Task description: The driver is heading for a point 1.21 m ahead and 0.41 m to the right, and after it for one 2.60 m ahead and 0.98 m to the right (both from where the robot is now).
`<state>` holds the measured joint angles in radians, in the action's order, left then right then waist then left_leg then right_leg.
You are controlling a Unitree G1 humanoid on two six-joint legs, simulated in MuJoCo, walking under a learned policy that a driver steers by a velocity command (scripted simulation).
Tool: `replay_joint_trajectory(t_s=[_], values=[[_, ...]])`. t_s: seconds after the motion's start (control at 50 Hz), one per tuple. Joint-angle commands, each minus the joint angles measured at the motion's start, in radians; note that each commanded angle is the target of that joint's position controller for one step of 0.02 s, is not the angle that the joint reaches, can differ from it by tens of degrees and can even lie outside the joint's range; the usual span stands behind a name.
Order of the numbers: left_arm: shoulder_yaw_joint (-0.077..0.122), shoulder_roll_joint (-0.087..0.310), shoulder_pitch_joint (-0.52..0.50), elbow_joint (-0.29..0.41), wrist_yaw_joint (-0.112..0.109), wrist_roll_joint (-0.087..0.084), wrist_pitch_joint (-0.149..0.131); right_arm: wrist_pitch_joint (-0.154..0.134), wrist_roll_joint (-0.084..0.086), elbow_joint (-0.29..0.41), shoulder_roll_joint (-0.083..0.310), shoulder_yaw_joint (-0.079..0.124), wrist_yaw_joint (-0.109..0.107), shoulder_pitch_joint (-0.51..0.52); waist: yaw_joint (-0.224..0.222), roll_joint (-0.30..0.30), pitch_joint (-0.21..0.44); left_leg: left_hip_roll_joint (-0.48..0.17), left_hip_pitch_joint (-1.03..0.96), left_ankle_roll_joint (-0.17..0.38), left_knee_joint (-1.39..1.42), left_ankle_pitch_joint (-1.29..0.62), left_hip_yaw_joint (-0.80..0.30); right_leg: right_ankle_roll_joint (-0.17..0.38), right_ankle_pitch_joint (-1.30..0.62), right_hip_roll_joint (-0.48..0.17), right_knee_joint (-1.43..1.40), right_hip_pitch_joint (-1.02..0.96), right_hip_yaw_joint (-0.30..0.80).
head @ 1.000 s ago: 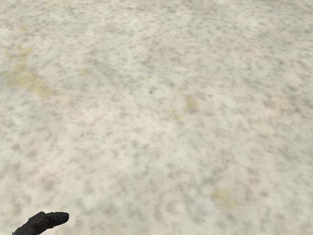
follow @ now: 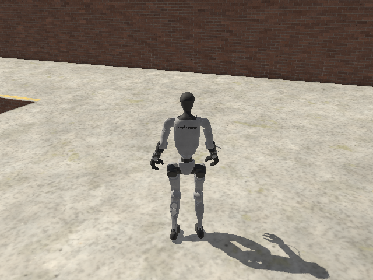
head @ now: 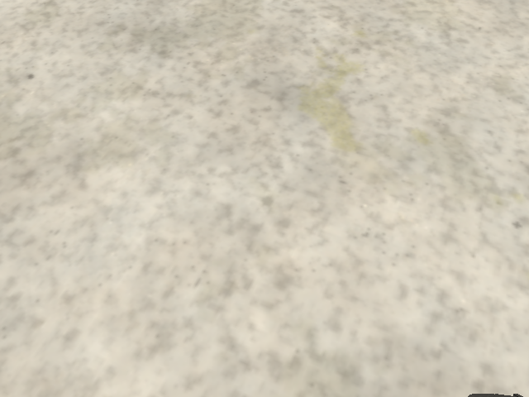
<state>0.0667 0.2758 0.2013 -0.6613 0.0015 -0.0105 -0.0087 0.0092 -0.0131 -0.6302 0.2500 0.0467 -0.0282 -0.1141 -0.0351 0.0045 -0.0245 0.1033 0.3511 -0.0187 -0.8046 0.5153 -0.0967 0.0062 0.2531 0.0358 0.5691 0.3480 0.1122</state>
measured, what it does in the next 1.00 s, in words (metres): steps to the right, turning right: left foot, then right foot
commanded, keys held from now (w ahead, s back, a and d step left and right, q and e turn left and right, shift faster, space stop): e+shift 0.50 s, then w+e+shift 0.24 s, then w+q+shift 0.26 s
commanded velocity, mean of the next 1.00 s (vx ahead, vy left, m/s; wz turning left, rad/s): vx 0.29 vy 0.00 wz -0.68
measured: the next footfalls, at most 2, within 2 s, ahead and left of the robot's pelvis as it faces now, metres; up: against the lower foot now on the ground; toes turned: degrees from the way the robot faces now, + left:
left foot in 0.16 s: +0.05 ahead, +0.12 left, +0.00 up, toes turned -16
right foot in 0.76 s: -0.02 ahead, -0.17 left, +0.00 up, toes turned -48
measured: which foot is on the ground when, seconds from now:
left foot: up 0.00-0.14, down 0.16-0.76, up 0.78-1.00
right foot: down 0.00-0.16, up 0.18-0.74, down 0.76-1.00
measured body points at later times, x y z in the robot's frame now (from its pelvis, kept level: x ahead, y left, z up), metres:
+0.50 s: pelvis +0.00 +0.04 +0.01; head +0.05 +0.03 +0.46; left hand +0.27 +0.21 -0.09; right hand +0.01 -0.27 -0.08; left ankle +0.01 +0.13 -0.73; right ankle -0.05 -0.12 -0.66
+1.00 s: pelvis +0.11 -0.19 +0.00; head +0.11 -0.22 +0.45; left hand +0.32 -0.01 -0.12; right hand +0.02 -0.46 -0.13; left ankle +0.26 -0.15 -0.65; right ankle -0.04 -0.14 -0.73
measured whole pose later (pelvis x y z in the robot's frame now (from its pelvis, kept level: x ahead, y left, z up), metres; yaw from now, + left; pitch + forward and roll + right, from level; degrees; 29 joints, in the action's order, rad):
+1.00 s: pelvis +0.11 -0.19 +0.00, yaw -41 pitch +1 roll +0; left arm 0.03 0.28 0.42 -0.77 0.02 0.04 -0.06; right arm -0.01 -0.01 -0.76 0.29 0.04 0.07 -0.26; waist -0.01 0.05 -0.01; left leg -0.04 0.72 0.03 -1.14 0.14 -0.02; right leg 0.06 0.40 0.06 0.28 -0.10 -0.13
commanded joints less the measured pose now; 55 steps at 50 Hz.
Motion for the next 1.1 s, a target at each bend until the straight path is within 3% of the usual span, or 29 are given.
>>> replay_joint_trajectory(t_s=[0.02,0.08,0.14,0.16,0.18,0.2,0.22,0.24,0.28,0.3,0.38,0.48,0.5,0.56,0.6,0.68,0.72,0.74,0.76,0.78,0.8,0.82,0.84,0.86,0.88,0.9,0.96,1.04,1.1], values=[[0.074,0.218,-0.011,0.076,-0.028,-0.013,-0.004,-0.018,0.016,0.091,0.097,0.048,0.001,0.031,0.020,-0.149,0.127,-0.023,0.201,-0.021,-0.106,0.072,-0.042,0.227,-0.420,-0.264,-0.181,-0.277,0.427],[0.081,0.200,-0.073,0.099,-0.042,-0.029,0.047,-0.031,0.030,0.064,0.067,0.042,0.018,0.011,0.031,-0.158,0.147,0.001,0.066,-0.033,0.118,-0.075,0.000,0.162,-0.326,-0.173,-0.183,-0.201,0.369],[0.080,0.192,-0.113,0.119,-0.039,-0.041,0.066,-0.038,0.032,0.012,0.090,0.060,0.032,-0.105,0.083,-0.174,0.170,0.005,-0.174,-0.014,0.432,-0.297,0.034,0.112,-0.176,-0.114,-0.149,-0.081,0.364],[0.069,0.155,-0.087,0.119,-0.039,-0.038,0.064,-0.033,0.027,-0.001,0.146,0.080,0.025,-0.140,0.078,-0.122,0.173,-0.111,-0.318,0.025,0.487,-0.333,-0.049,0.060,0.026,-0.061,-0.077,0.056,0.325],[0.050,0.076,-0.006,0.115,-0.031,-0.022,0.060,-0.019,0.001,0.023,0.241,0.095,0.012,-0.114,0.022,0.169,0.169,-0.383,-0.406,0.151,0.525,-0.350,-0.346,-0.006,0.325,0.085,0.200,0.266,0.136],[0.072,0.155,-0.011,0.131,-0.029,-0.013,0.039,-0.026,-0.052,0.042,0.241,0.091,0.021,-0.071,0.017,0.234,0.111,-0.529,-0.249,0.254,0.556,-0.395,-0.497,-0.037,0.367,0.034,0.394,0.342,0.105],[0.092,0.223,-0.005,0.107,-0.027,-0.014,0.036,-0.035,-0.048,0.067,0.187,0.075,0.015,0.000,-0.007,0.142,0.067,-0.489,-0.201,0.254,0.554,-0.387,-0.396,-0.051,0.290,-0.022,0.515,0.324,0.082],[0.097,0.231,0.015,0.079,-0.028,-0.015,0.043,-0.038,-0.030,0.072,0.145,0.062,0.006,0.053,-0.020,0.094,0.038,-0.404,-0.176,0.210,0.543,-0.363,-0.269,-0.064,0.209,-0.036,0.563,0.323,0.058],[0.088,0.188,0.045,0.056,-0.027,-0.012,0.058,-0.037,-0.006,0.077,0.128,0.051,-0.015,0.072,-0.011,0.097,0.026,-0.332,-0.195,0.180,0.523,-0.448,-0.115,-0.095,0.101,-0.057,0.674,0.353,0.021],[0.081,0.176,0.028,0.067,-0.023,-0.015,0.059,-0.035,-0.009,0.073,0.127,0.048,-0.023,0.049,0.005,0.102,0.024,-0.319,-0.196,0.189,0.524,-0.507,-0.059,-0.109,0.072,-0.070,0.701,0.359,-0.013],[0.053,0.132,-0.080,0.133,-0.008,-0.021,0.056,-0.017,-0.019,0.041,0.161,0.056,-0.034,-0.070,0.081,0.107,0.039,-0.359,-0.338,0.239,0.517,-0.629,0.012,-0.150,0.045,-0.118,0.582,0.429,-0.068],[0.037,0.105,-0.110,0.161,0.014,-0.014,0.059,-0.006,-0.009,0.027,0.209,0.077,-0.016,-0.065,0.088,0.110,0.057,-0.414,-0.376,0.252,0.502,-0.716,0.113,-0.136,0.055,-0.151,0.419,0.355,-0.114],[0.035,0.100,-0.117,0.165,0.018,-0.014,0.062,-0.006,-0.005,0.024,0.215,0.081,-0.012,-0.059,0.087,0.112,0.056,-0.420,-0.369,0.248,0.497,-0.725,0.138,-0.126,0.054,-0.152,0.382,0.328,-0.129],[0.032,0.107,-0.173,0.186,0.036,-0.027,0.069,-0.028,0.021,0.001,0.248,0.098,0.009,-0.115,0.119,0.117,0.063,-0.475,-0.389,0.231,0.601,-0.203,0.103,-0.079,0.101,-0.165,0.326,0.305,-0.154],[0.032,0.112,-0.218,0.203,0.049,-0.032,0.063,-0.045,0.030,-0.007,0.262,0.106,0.015,-0.127,0.124,0.111,0.025,-0.507,-0.432,0.212,0.641,-0.050,0.085,-0.038,0.146,-0.170,0.283,0.337,-0.159],[0.024,0.098,-0.252,0.203,0.067,-0.032,0.054,-0.055,0.039,-0.042,0.279,0.115,0.033,-0.163,0.120,0.075,-0.011,-0.518,-0.498,0.178,0.627,-0.078,0.173,0.034,0.219,-0.163,0.195,0.303,-0.196],[0.028,0.102,-0.170,0.169,0.072,-0.038,0.057,-0.051,0.044,-0.047,0.290,0.114,0.043,-0.116,0.054,0.065,-0.001,-0.476,-0.420,0.148,0.542,-0.216,0.282,0.071,0.217,-0.116,0.106,0.120,-0.259],[0.034,0.122,-0.038,0.113,0.074,0.081,0.071,-0.027,-0.013,-0.055,0.228,0.085,0.066,-0.142,0.004,0.081,0.087,-0.423,-0.371,0.092,0.315,-0.459,0.406,0.093,0.149,0.002,-0.011,-0.106,-0.367],[0.066,0.169,0.214,0.013,0.055,0.091,0.060,-0.022,0.000,-0.056,0.207,0.071,0.070,-0.144,-0.120,-0.051,0.182,-0.349,-0.105,0.062,-0.065,-0.628,0.463,0.135,0.158,0.052,-0.046,-0.493,-0.289],[0.093,0.317,0.342,-0.010,0.036,0.064,0.049,-0.032,-0.022,0.039,0.078,0.029,0.068,-0.035,-0.181,-0.380,0.135,-0.202,0.397,0.005,-0.411,0.062,0.429,0.217,0.437,-0.256,-0.233,-0.683,0.232],[0.080,0.326,0.273,0.042,0.025,0.044,0.028,-0.044,-0.070,0.103,0.130,0.036,0.062,0.103,-0.184,-0.273,0.086,-0.131,0.637,-0.012,-0.539,0.058,0.186,0.258,0.329,-0.356,-0.379,-0.636,0.541],[0.061,0.260,0.243,0.032,0.019,0.050,0.022,-0.048,-0.041,0.093,0.166,0.041,0.062,0.088,-0.144,-0.129,0.033,-0.200,0.668,0.008,-0.552,-0.065,0.136,0.252,0.186,-0.394,-0.347,-0.627,0.404],[0.045,0.227,0.229,0.020,0.012,0.059,0.010,-0.056,-0.018,0.045,0.176,0.035,0.067,0.001,-0.093,-0.104,0.029,-0.233,0.593,0.026,-0.506,-0.155,0.135,0.226,0.072,-0.366,-0.321,-0.570,0.283],[0.026,0.178,0.169,0.016,0.012,0.062,-0.005,-0.058,-0.016,-0.004,0.186,0.036,0.074,-0.060,-0.037,-0.065,0.006,-0.255,0.512,0.031,-0.441,-0.225,0.119,0.181,0.006,-0.297,-0.327,-0.501,0.170],[0.009,0.147,0.121,0.011,0.012,0.056,-0.019,-0.047,-0.018,-0.049,0.186,0.035,0.084,-0.125,0.007,-0.081,-0.011,-0.249,0.456,0.031,-0.423,-0.281,0.112,0.142,-0.049,-0.249,-0.353,-0.450,0.080],[0.001,0.143,0.124,0.005,0.013,0.051,-0.038,-0.035,-0.015,-0.064,0.178,0.031,0.092,-0.145,0.015,-0.125,-0.022,-0.231,0.407,0.030,-0.423,-0.307,0.091,0.126,-0.162,-0.249,-0.364,-0.392,0.031],[0.001,0.146,0.164,-0.041,0.019,0.048,-0.073,-0.024,0.009,-0.069,0.147,0.022,0.103,-0.079,0.017,-0.083,-0.115,-0.151,0.457,0.049,-0.377,-0.384,0.046,0.074,-0.352,-0.219,-0.427,-0.340,-0.138],[-0.025,0.094,0.177,-0.088,0.009,0.044,-0.095,-0.033,0.003,-0.048,0.097,-0.011,0.112,0.024,0.027,-0.068,-0.163,-0.122,0.420,0.104,-0.135,-0.502,0.182,0.029,-0.640,-0.189,-0.497,-0.332,-0.302],[-0.024,0.143,0.194,-0.123,-0.017,0.041,-0.107,-0.025,0.005,-0.042,0.083,-0.029,0.112,0.021,0.062,-0.091,-0.092,-0.045,0.206,0.164,0.012,-0.519,0.310,0.001,-1.265,-0.213,-0.432,-0.392,-0.356]])
Keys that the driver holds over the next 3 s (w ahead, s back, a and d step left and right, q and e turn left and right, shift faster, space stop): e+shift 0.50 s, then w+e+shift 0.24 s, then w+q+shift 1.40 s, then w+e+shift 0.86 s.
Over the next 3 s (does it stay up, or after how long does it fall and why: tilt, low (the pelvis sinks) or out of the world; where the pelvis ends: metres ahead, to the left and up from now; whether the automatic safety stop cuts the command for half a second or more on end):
stays up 1.84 -0.39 -0.01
